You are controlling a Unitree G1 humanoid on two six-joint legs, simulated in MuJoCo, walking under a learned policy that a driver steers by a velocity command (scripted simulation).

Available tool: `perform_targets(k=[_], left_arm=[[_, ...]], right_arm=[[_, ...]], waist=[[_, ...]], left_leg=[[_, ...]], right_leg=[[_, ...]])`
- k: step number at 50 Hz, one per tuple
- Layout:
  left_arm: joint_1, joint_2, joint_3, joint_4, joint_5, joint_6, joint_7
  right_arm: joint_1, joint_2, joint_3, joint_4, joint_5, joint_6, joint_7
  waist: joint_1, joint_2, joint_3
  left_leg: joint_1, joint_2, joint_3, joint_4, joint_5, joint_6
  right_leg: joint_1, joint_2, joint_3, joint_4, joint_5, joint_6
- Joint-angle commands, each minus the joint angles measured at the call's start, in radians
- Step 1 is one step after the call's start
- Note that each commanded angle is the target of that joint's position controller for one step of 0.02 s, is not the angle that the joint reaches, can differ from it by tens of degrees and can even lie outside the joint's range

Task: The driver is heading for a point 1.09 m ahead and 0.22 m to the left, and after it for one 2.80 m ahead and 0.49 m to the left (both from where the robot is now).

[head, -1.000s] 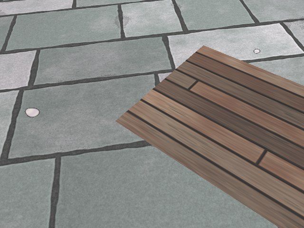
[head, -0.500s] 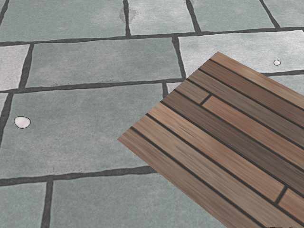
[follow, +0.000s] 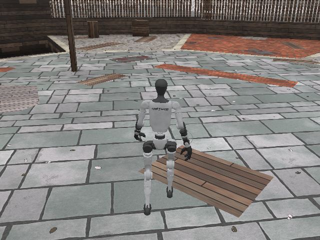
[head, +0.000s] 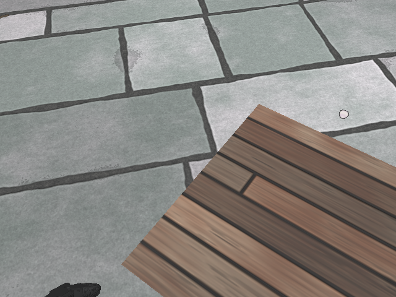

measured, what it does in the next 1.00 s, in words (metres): walks ahead, turning left: left foot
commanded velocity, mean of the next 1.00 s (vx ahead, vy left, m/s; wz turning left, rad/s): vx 0.50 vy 0.00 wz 0.27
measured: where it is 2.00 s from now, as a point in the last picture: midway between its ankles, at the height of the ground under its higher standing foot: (133, 161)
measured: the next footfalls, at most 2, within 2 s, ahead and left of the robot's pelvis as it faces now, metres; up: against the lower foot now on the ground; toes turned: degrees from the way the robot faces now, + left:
left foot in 0.52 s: +0.45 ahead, +0.14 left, +0.00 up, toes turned +10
right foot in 1.02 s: +0.80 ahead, +0.03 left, +0.00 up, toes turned +19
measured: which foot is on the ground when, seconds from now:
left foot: down 0.00-0.00, up 0.02-0.50, down 0.52-1.00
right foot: down 0.00-0.50, up 0.52-1.00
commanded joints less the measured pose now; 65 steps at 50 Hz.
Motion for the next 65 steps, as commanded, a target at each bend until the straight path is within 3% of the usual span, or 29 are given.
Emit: perform_targets(k=[1,2,4,5,8,14,21,23,25,26,27,28,29,31,32,35,40,47,49,50,51,52,53,54,55,56,60,61,65], left_arm=[[0.449,0.228,0.070,0.066,0.001,0.009,0.012],[0.357,0.184,0.053,0.052,-0.001,0.008,0.015],[0.216,0.125,0.033,0.026,0.009,0.008,0.013],[0.191,0.117,0.030,0.025,0.018,0.002,0.011],[0.194,0.125,0.033,0.046,0.013,-0.008,0.008],[0.254,0.165,0.042,0.086,0.016,-0.006,0.036],[0.322,0.185,0.053,0.136,0.000,0.024,0.048],[0.297,0.211,0.061,0.124,-0.002,0.040,0.056],[0.276,0.213,0.060,0.105,0.003,0.062,0.069],[0.297,0.190,0.045,0.075,0.020,0.059,0.076],[0.400,0.035,-0.005,0.038,0.043,0.023,0.051],[0.308,0.134,0.014,0.037,-0.001,-0.021,0.034],[0.216,0.176,0.025,0.007,-0.033,-0.047,0.025],[0.156,0.169,0.030,0.001,0.003,-0.055,0.039],[0.172,0.174,0.037,-0.006,0.012,-0.044,0.041],[0.177,0.140,0.037,-0.020,0.024,-0.013,0.045],[0.021,0.084,0.017,-0.065,0.023,-0.011,0.034],[-0.107,0.127,0.021,-0.128,0.008,-0.030,0.008],[-0.049,0.148,0.029,-0.120,0.007,-0.035,0.006],[0.049,0.171,0.043,-0.093,0.009,-0.038,0.008],[0.206,0.208,0.058,-0.059,0.018,-0.039,0.013],[0.361,0.291,0.081,-0.038,0.030,-0.035,0.018],[0.429,0.259,0.079,0.003,0.003,-0.020,0.012],[0.385,0.188,0.056,-0.007,-0.016,-0.014,0.012],[0.311,0.160,0.046,-0.025,-0.006,-0.005,0.017],[0.251,0.139,0.036,-0.029,0.007,-0.001,0.014],[0.213,0.117,0.026,-0.023,0.014,-0.009,0.008],[0.214,0.160,0.036,-0.015,0.011,-0.011,0.011],[0.257,0.183,0.045,0.009,-0.001,-0.001,0.024]], right_arm=[[0.061,-0.062,0.008,-0.066,0.007,-0.054,0.011],[-0.043,-0.142,-0.014,-0.100,0.037,-0.071,0.016],[-0.134,-0.126,-0.019,-0.116,0.022,-0.072,0.006],[-0.109,-0.109,-0.022,-0.114,0.016,-0.060,0.004],[-0.091,-0.057,-0.016,-0.109,0.008,-0.029,0.000],[-0.274,-0.038,-0.008,-0.169,0.007,-0.028,0.014],[-0.421,-0.048,-0.004,-0.258,0.013,-0.028,0.053],[-0.382,-0.074,-0.017,-0.269,0.010,-0.026,0.063],[-0.149,-0.144,-0.062,-0.219,0.011,-0.021,0.060],[0.019,-0.237,-0.097,-0.189,0.012,-0.014,0.043],[0.024,-0.313,-0.107,-0.192,0.023,-0.016,0.041],[0.051,-0.222,-0.082,-0.202,0.019,-0.020,0.039],[0.004,-0.177,-0.071,-0.207,0.011,-0.027,0.033],[-0.126,-0.124,-0.054,-0.246,0.002,-0.031,0.031],[-0.159,-0.115,-0.049,-0.263,-0.010,-0.033,0.028],[-0.159,-0.131,-0.053,-0.273,0.002,-0.032,0.015],[-0.078,-0.141,-0.053,-0.243,0.008,-0.029,-0.008],[0.027,-0.146,-0.052,-0.183,0.007,-0.015,-0.011],[0.015,-0.159,-0.056,-0.182,0.004,-0.005,-0.016],[-0.005,-0.154,-0.052,-0.189,0.003,-0.001,-0.016],[-0.030,-0.134,-0.040,-0.207,-0.004,-0.001,-0.013],[0.041,-0.070,-0.018,-0.225,-0.008,-0.014,-0.007],[0.110,-0.039,-0.004,-0.206,0.006,-0.027,-0.003],[0.027,-0.138,-0.025,-0.220,0.023,-0.037,0.001],[-0.072,-0.149,-0.028,-0.249,0.032,-0.043,0.004],[-0.137,-0.133,-0.027,-0.264,0.014,-0.044,0.003],[-0.090,-0.074,-0.027,-0.250,-0.001,-0.023,-0.001],[-0.099,-0.058,-0.021,-0.264,0.000,-0.021,-0.001],[-0.243,-0.044,-0.009,-0.301,-0.007,-0.031,0.004]], waist=[[0.190,-0.208,-0.425],[0.177,-0.165,-0.258],[0.119,-0.040,-0.084],[0.080,-0.085,-0.066],[0.043,-0.075,-0.036],[0.090,-0.062,0.017],[0.124,-0.046,0.057],[0.089,-0.072,0.017],[-0.033,-0.063,-0.121],[-0.085,0.060,-0.234],[0.019,0.290,-0.338],[-0.048,0.186,-0.385],[-0.055,0.146,-0.244],[0.014,-0.023,-0.111],[0.053,0.017,-0.101],[0.082,0.023,-0.064],[0.016,0.050,-0.030],[-0.026,0.070,0.015],[0.012,0.093,-0.011],[0.066,0.094,-0.074],[0.141,0.084,-0.199],[0.160,-0.078,-0.358],[0.158,-0.297,-0.437],[0.176,-0.174,-0.292],[0.164,-0.099,-0.163],[0.136,-0.025,-0.053],[0.063,-0.059,-0.037],[0.052,-0.102,-0.028],[0.096,-0.066,-0.005]], left_leg=[[-0.683,-0.041,-0.138,0.744,-0.119,0.023],[-0.763,0.020,-0.136,0.783,-0.061,0.042],[-0.714,0.108,-0.085,0.675,0.105,0.040],[-0.644,0.138,-0.093,0.629,0.149,0.033],[-0.595,0.155,-0.078,0.543,0.202,0.006],[-0.627,0.129,-0.047,0.184,0.530,-0.007],[-0.687,0.085,-0.030,0.032,0.461,0.053],[-0.599,0.037,0.027,0.036,0.353,0.083],[-0.281,-0.052,0.079,-0.001,0.338,0.131],[0.031,0.084,-0.160,-0.010,0.351,0.200],[0.374,0.317,-0.729,-0.134,0.165,0.401],[0.425,0.329,-0.836,-0.244,0.064,0.391],[0.330,0.297,-0.688,-0.252,0.132,0.338],[0.038,0.221,-0.481,-0.275,0.347,0.279],[-0.057,0.209,-0.450,-0.296,0.442,0.289],[-0.182,0.168,-0.357,-0.338,0.532,0.289],[-0.245,0.089,-0.209,-0.351,0.525,0.209],[0.008,0.196,-0.307,-0.259,0.538,0.187],[0.057,0.202,-0.308,-0.185,0.735,0.168],[0.052,0.165,-0.277,-0.086,0.901,0.150],[-0.049,0.122,-0.243,0.100,0.900,0.124],[-0.373,-0.003,-0.173,0.435,0.595,0.057],[-0.621,-0.100,-0.145,0.698,-0.097,0.014],[-0.740,-0.036,-0.200,0.777,-0.097,0.026],[-0.765,0.015,-0.162,0.767,-0.010,0.030],[-0.746,0.056,-0.124,0.688,0.062,0.030],[-0.619,0.116,-0.093,0.544,0.157,0.010],[-0.634,0.126,-0.087,0.485,0.180,-0.006],[-0.632,0.120,-0.055,0.219,0.407,-0.026]], right_leg=[[0.942,-0.382,0.762,-0.198,-0.234,-0.273],[0.807,-0.346,0.604,-0.220,-0.232,-0.216],[0.515,-0.263,0.383,-0.291,-0.079,-0.168],[0.425,-0.244,0.330,-0.322,-0.026,-0.165],[0.320,-0.210,0.230,-0.388,0.060,-0.176],[0.336,-0.173,0.042,-0.436,0.109,-0.129],[0.590,-0.262,-0.039,-0.358,0.203,-0.087],[0.625,-0.267,-0.070,-0.239,0.490,-0.064],[0.559,-0.212,-0.129,0.096,0.714,-0.017],[0.313,-0.165,-0.143,0.418,0.447,0.024],[-0.142,0.067,-0.048,0.754,-0.444,0.088],[-0.271,0.048,0.135,0.860,-0.503,0.065],[-0.346,-0.006,0.138,0.847,-0.414,0.039],[-0.240,-0.080,0.124,0.680,-0.278,0.034],[-0.164,-0.096,0.135,0.641,-0.257,0.043],[-0.114,-0.097,0.110,0.489,-0.216,0.087],[-0.040,-0.051,0.065,0.115,0.166,0.109],[-0.110,-0.026,0.076,-0.051,0.105,0.043],[-0.033,-0.001,0.051,-0.071,0.014,0.011],[0.110,0.026,0.022,-0.100,0.031,-0.017],[0.370,-0.044,0.083,-0.052,0.086,-0.071],[0.770,-0.254,0.386,-0.029,0.070,-0.201],[0.930,-0.398,0.729,-0.153,-0.116,-0.299],[0.834,-0.369,0.707,-0.204,-0.294,-0.249],[0.692,-0.330,0.573,-0.231,-0.296,-0.206],[0.535,-0.273,0.464,-0.279,-0.209,-0.175],[0.355,-0.190,0.299,-0.359,0.006,-0.166],[0.334,-0.217,0.285,-0.375,0.054,-0.190],[0.337,-0.165,0.159,-0.395,0.154,-0.155]])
